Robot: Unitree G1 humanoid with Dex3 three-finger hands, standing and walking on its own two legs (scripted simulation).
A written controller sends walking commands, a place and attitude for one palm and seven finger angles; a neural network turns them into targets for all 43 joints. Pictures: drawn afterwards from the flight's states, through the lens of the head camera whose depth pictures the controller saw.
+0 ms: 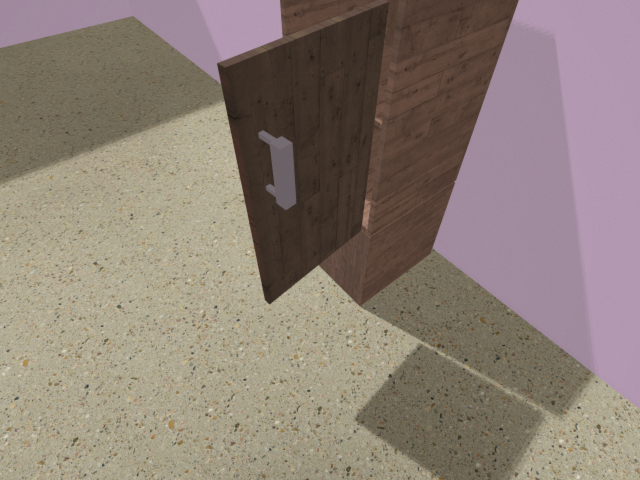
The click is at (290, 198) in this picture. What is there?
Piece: cupboard door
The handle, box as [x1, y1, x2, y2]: [258, 130, 295, 209]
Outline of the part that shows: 262,130 258,133 259,137 270,145 274,185 273,186 269,184 266,186 266,189 276,197 276,202 286,209 295,203 292,143 282,136 276,139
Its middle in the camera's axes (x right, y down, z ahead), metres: -0.08 -0.11 +0.65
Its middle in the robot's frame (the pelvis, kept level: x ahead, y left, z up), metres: +0.57 +0.11 +0.06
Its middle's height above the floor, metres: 0.84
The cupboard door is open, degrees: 96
